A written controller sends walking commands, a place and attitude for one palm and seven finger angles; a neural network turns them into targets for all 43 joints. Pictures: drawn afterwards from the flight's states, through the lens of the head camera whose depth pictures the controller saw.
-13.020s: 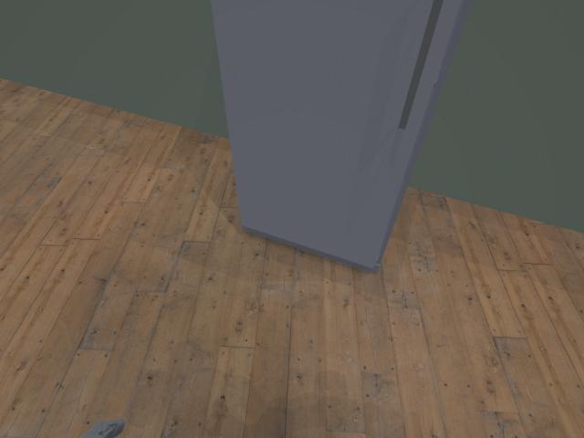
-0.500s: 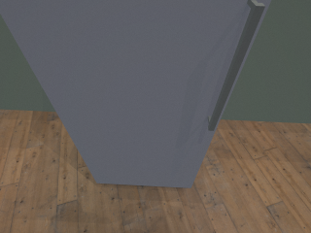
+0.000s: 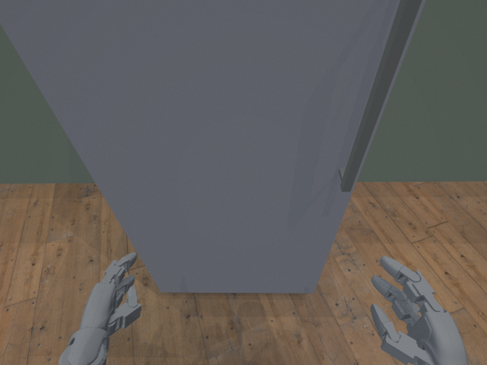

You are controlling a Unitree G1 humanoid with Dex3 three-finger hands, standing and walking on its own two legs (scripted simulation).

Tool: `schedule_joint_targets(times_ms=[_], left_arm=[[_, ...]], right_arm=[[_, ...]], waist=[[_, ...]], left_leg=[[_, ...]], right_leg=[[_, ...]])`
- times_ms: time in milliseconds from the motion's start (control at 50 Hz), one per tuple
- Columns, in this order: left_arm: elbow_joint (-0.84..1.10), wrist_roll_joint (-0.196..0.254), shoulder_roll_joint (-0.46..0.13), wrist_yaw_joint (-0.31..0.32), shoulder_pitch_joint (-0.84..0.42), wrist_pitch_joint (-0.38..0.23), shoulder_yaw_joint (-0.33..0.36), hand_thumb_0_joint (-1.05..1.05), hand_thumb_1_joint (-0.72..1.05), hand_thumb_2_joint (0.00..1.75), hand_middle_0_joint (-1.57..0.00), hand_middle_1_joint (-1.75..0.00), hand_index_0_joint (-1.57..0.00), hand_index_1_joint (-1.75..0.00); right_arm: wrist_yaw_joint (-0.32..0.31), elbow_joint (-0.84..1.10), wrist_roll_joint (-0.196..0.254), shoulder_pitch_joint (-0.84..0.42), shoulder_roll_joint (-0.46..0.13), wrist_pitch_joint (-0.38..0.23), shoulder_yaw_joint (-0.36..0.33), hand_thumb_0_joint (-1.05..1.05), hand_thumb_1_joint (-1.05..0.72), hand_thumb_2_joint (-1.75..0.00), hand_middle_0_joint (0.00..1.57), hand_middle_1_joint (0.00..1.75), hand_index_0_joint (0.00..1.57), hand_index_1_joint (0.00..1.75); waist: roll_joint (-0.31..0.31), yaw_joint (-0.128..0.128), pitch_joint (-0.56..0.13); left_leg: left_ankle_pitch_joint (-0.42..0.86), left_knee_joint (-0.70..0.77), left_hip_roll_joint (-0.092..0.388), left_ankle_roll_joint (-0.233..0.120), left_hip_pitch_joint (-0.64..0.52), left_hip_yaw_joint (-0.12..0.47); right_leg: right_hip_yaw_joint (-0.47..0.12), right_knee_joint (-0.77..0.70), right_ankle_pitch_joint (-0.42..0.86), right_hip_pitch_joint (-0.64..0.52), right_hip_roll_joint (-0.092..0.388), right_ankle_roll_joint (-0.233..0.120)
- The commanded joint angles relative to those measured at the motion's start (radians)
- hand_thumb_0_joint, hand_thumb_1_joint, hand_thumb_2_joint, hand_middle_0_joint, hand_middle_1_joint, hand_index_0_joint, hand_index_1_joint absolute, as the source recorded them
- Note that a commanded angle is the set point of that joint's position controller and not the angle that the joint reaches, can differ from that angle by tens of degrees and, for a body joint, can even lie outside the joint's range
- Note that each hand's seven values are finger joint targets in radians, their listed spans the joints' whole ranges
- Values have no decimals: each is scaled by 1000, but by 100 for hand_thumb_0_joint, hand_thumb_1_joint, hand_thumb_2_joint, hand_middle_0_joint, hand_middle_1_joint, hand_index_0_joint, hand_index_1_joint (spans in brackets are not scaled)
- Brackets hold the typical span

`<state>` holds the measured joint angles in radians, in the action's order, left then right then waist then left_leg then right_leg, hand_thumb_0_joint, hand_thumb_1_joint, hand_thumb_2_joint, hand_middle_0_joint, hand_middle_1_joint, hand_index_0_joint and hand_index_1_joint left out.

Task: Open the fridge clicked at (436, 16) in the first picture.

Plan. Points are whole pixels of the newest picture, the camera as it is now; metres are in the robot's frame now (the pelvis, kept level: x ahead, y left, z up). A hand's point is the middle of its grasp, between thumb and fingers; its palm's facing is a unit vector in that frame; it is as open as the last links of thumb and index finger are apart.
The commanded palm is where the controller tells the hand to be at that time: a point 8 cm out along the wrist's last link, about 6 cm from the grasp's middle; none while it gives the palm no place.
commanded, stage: raise the hand to about handle height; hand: right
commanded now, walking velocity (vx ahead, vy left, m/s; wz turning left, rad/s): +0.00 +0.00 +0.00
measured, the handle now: (369, 102) +0.48 -0.17 +0.21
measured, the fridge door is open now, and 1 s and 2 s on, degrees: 0 0 0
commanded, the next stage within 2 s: move the hooked fingers beside the handle in 1.70 s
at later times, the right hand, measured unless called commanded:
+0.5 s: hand (464, 275) +0.23 -0.25 +0.12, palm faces +0.05 +1.00 -0.08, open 11.4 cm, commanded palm +0.19 -0.29 +0.12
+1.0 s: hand out of the picture +0.25 -0.31 +0.19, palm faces +0.05 +0.99 -0.11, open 13.8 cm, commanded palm +0.22 -0.35 +0.21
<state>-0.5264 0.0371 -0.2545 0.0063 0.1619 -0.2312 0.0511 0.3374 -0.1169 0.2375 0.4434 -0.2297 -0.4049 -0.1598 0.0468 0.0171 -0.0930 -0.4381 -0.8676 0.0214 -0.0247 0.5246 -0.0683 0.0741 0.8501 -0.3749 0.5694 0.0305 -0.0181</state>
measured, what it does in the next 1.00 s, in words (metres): stands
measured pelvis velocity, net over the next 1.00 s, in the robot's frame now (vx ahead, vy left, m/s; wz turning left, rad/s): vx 0.00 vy -0.03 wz -0.04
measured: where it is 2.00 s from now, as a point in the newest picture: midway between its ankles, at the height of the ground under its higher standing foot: outside the picture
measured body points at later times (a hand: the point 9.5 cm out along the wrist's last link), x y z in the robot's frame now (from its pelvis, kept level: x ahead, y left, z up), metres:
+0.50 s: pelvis +0.02 +0.00 +0.01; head +0.03 +0.01 +0.46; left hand +0.16 +0.25 -0.06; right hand +0.22 -0.31 +0.13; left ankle +0.00 +0.10 -0.70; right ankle +0.03 -0.11 -0.70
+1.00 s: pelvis +0.00 -0.03 +0.03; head -0.01 -0.02 +0.48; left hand +0.22 +0.17 -0.02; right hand +0.24 -0.36 +0.19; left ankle +0.00 +0.10 -0.70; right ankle +0.03 -0.11 -0.70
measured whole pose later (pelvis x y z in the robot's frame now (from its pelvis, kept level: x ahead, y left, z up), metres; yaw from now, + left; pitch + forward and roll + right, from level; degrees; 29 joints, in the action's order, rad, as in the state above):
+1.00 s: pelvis +0.00 -0.03 +0.03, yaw -2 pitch -2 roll +2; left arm -0.57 0.08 -0.24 0.10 0.21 -0.28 -0.10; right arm 0.46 -0.06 0.33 -0.01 -0.48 0.13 -0.41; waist -0.05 -0.06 -0.02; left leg -0.29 -0.53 0.04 0.02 0.20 -0.10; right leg 0.05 0.59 -0.26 0.29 -0.01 -0.06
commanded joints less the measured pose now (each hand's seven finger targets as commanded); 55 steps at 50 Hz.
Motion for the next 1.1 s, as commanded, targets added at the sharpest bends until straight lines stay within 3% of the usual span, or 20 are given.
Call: schedule_joint_targets(times_ms=[0, 40, 60, 100, 160, 220, 260, 300, 360, 400, 460, 520, 560, 660, 720, 800, 860, 920, 1020, 1080], left_arm=[[187, -3, -85, 26, -19, -21, 27, 0, 90, 90, -20, -30, -20, -30], [156, -10, -79, 40, 15, -35, 16, 0, 90, 90, -20, -30, -20, -30], [134, -17, -89, 46, 37, -41, 8, 0, 90, 90, -20, -30, -20, -30], [88, -9, -100, 57, 39, -63, 0, 0, 90, 90, -20, -30, -20, -30], [57, 12, -135, 74, 30, -87, -15, 0, 90, 90, -20, -30, -20, -30], [70, 25, -151, 95, 11, -85, -13, 0, 90, 90, -20, -30, -20, -30], [85, 31, -150, 102, -12, -75, -18, 0, 90, 90, -20, -30, -20, -30], [121, 29, -131, 103, -39, -68, -28, 0, 90, 90, -20, -30, -20, -30], [139, 19, -100, 93, -40, -88, -38, 0, 90, 90, -20, -30, -20, -30], [126, 18, -90, 78, -12, -108, -33, 0, 90, 90, -20, -30, -20, -30], [105, 19, -115, 71, 3, -133, -25, 0, 90, 90, -20, -30, -20, -30], [86, 33, -143, 82, 24, -144, -20, 0, 90, 90, -20, -30, -20, -30], [86, 36, -158, 96, 20, -148, -22, 0, 90, 90, -20, -30, -20, -30], [88, 23, -144, 110, 4, -163, -40, 0, 90, 90, -20, -30, -20, -30], [75, 26, -132, 108, -5, -162, -56, 0, 90, 90, -20, -30, -20, -30], [72, 38, -138, 107, -17, -135, -67, 0, 90, 90, -20, -30, -20, -30], [83, 46, -143, 108, -12, -109, -75, 0, 90, 90, -20, -30, -20, -30], [105, 50, -143, 108, -33, -90, -83, 0, 90, 90, -20, -30, -20, -30], [115, 35, -121, 110, -60, -93, -104, 0, 90, 90, -20, -30, -20, -30], [89, 36, -119, 112, -60, -91, -109, 0, 90, 90, -20, -30, -20, -30]], right_arm=[[-28, 453, 95, 18, -200, -64, -221, 0, -41, -69, 24, 62, 24, 62], [-62, 590, 99, -93, -196, -131, -192, 0, -36, -67, 24, 64, 24, 64], [-61, 604, 93, -162, -185, -156, -148, 0, -34, -66, 24, 66, 24, 66], [-32, 525, 83, -202, -157, -192, -91, 0, -29, -64, 24, 69, 24, 69], [78, 358, 100, -240, -178, -139, -61, 0, -22, -61, 25, 74, 25, 74], [151, 218, 102, -218, -290, 24, -158, 0, -15, -58, 25, 78, 25, 78], [178, 107, 128, -166, -361, 145, -267, 0, -11, -56, 26, 81, 26, 81], [172, 180, 178, -148, -389, 196, -353, 0, -6, -54, 26, 84, 26, 84], [110, 306, 247, -121, -389, 179, -451, 0, 1, -51, 27, 88, 27, 88], [77, 361, 245, -79, -327, 141, -420, 0, 6, -49, 27, 92, 27, 92], [76, 353, 210, -134, -265, 131, -317, 0, 13, -46, 27, 96, 27, 96], [110, 290, 176, -197, -276, 186, -258, 0, 20, -43, 28, 100, 28, 100], [122, 294, 167, -268, -325, 223, -271, 0, 24, -41, 28, 103, 28, 103], [73, 479, 156, -437, -460, 221, -386, 0, 36, -36, 29, 111, 29, 111], [49, 442, 162, -460, -428, 227, -386, 0, 43, -33, 29, 115, 29, 115], [79, 290, 150, -525, -405, 344, -342, 0, 50, -30, 30, 120, 30, 120], [113, 194, 125, -560, -399, 457, -298, 0, 50, -30, 30, 120, 30, 120], [132, 237, 116, -690, -454, 511, -314, 0, 50, -30, 30, 120, 30, 120], [117, 393, 128, -837, -579, 439, -425, 0, 50, -30, 30, 120, 30, 120], [114, 342, 130, -862, -590, 430, -445, 0, 50, -30, 30, 120, 30, 120]], waist=[[-215, -66, -207], [-246, -17, -201], [-205, 21, -153], [-179, 64, -78], [-116, 91, 11], [-30, 36, -39], [5, -15, -77], [5, -57, -163], [-6, -96, -235], [-24, -88, -220], [-70, -55, -129], [-82, -26, -42], [-77, -29, -10], [-170, -57, -139], [-198, -56, -104], [-208, -56, 14], [-153, -54, 58], [-98, -48, -3], [-183, -63, -160], [-230, -60, -116]], left_leg=[[246, 128, -24, -3, -74, 46], [260, 134, -31, -2, -29, 52], [258, 139, -36, 2, 10, 65], [188, 161, -34, 7, 70, 78], [100, 230, -25, 18, 75, 118], [29, 294, 8, 37, -7, 170], [91, 308, 36, 58, -109, 198], [206, 299, 49, 74, -202, 184], [435, 259, 38, 77, -303, 138], [524, 244, 15, 64, -278, 87], [486, 259, 1, 56, -196, 66], [315, 297, -20, 40, -119, 37], [238, 324, -20, 31, -123, 40], [243, 327, -32, 6, -208, -4], [248, 338, -38, 1, -215, -26], [216, 375, -38, 0, -196, -25], [211, 401, -37, 0, -198, -17], [202, 408, -36, 5, -217, -19], [238, 424, -41, -6, -278, -13], [249, 446, -41, -10, -285, -14]], right_leg=[[-41, -66, 209, -110, -42, -2], [-61, -41, 231, -144, -30, -9], [-75, -20, 219, -128, -24, -14], [-93, 0, 163, -100, -19, -18], [-109, 3, 92, -58, -14, -24], [-99, -30, 74, -26, -18, -24], [-101, -52, 112, -21, -22, -22], [-105, -81, 174, -60, -25, -16], [-115, -115, 277, -106, -23, -7], [-100, -147, 320, -155, -25, -6], [-89, -170, 316, -206, -21, -10], [-90, -213, 239, -220, -16, -17], [-101, -238, 205, -230, -13, -22], [-126, -300, 252, -371, -7, -21], [-143, -341, 251, -403, 0, -3], [-160, -398, 165, -376, 2, 6], [-169, -426, 120, -365, 1, 3], [-175, -428, 115, -391, -5, -5], [-179, -429, 204, -522, -10, 2], [-173, -445, 207, -519, -7, 6]])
